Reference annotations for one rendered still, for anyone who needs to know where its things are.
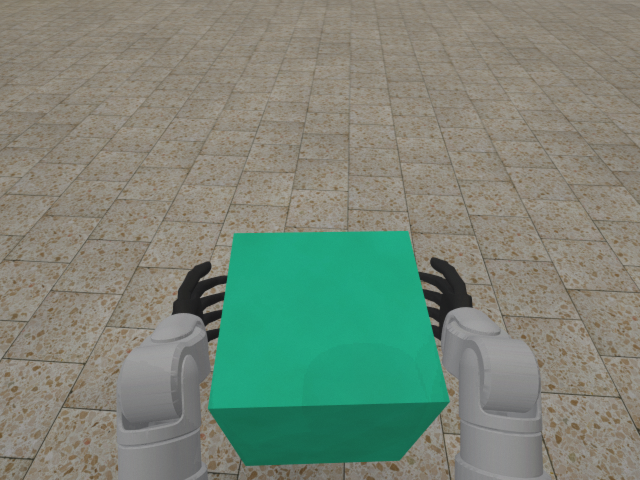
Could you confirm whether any robot right forearm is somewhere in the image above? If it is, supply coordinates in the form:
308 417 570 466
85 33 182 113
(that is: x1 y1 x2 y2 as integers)
441 307 552 480

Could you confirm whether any robot right hand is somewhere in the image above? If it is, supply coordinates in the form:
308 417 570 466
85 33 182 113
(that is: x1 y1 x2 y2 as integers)
418 257 473 341

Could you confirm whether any robot left hand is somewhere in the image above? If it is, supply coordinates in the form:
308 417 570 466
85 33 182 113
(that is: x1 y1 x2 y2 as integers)
172 261 227 342

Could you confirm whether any carton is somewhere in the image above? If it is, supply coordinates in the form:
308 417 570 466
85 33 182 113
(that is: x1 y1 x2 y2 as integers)
208 231 450 466

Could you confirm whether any robot left forearm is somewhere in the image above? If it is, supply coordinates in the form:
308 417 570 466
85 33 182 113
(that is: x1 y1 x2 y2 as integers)
116 313 211 480

